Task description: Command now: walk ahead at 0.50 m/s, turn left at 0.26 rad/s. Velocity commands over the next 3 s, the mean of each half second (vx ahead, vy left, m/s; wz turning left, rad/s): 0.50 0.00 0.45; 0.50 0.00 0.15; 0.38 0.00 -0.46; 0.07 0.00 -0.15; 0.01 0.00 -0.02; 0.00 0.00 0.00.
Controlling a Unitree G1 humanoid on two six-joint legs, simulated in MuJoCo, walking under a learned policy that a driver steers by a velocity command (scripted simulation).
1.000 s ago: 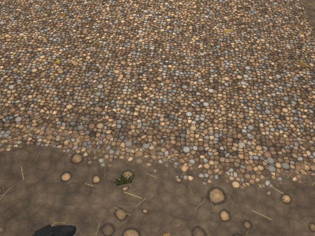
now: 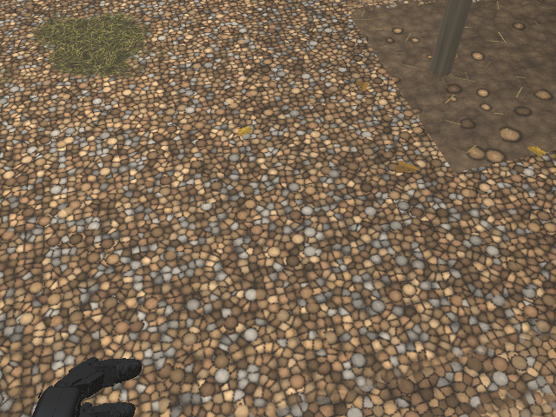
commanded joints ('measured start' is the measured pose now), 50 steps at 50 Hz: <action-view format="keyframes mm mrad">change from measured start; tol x16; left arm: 1 421 299 101 31 23 11 19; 7 192 95 49 46 16 -17 8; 24 261 249 108 161 -27 35 46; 27 344 63 35 72 17 -4 38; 50 -22 98 31 -3 -15 -13 -44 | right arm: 1 34 -2 22 -118 0 -35 -6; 21 -423 -34 -4 -268 -1 25 50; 26 23 -259 -107 -177 7 47 13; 33 -220 -98 -35 -251 -23 -5 13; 50 -99 -154 -39 -98 -20 3 -22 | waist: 1 201 -328 -377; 5 157 -93 -56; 20 174 -31 86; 25 -29 -47 -130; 27 61 307 -353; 30 43 20 -128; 50 42 73 34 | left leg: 1 -626 -41 -21 652 -164 33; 9 -624 120 -76 661 194 9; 15 -618 106 -26 351 449 15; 21 -609 70 59 185 350 81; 25 -78 -88 143 100 284 185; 26 215 104 -163 91 348 254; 27 459 310 -762 -100 71 460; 35 -105 163 -247 -255 552 309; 45 29 178 -40 -318 473 216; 50 203 224 17 -168 868 177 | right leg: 1 845 -417 618 -134 -187 -235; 3 659 -347 479 -203 -314 -183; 8 339 -253 150 -345 10 -167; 20 499 -272 -165 -342 190 -113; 24 539 -251 -236 -4 737 -62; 25 426 -209 -260 222 695 -26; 27 -234 66 -64 861 -517 71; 28 -342 17 84 903 -470 49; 42 -168 -87 4 174 264 48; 50 -208 3 -36 42 37 -44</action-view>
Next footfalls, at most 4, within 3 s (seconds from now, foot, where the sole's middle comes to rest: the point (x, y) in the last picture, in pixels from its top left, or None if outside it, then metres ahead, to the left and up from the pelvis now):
0.50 left None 0.38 0.18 -0.76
1.06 right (225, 309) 0.76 0.10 -0.76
1.50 left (143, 251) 0.97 0.32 -0.76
1.82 right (232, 263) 0.90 0.07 -0.76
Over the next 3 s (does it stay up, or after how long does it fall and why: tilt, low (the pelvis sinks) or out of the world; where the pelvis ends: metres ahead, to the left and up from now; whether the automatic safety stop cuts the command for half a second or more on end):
stays up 0.89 0.18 0.01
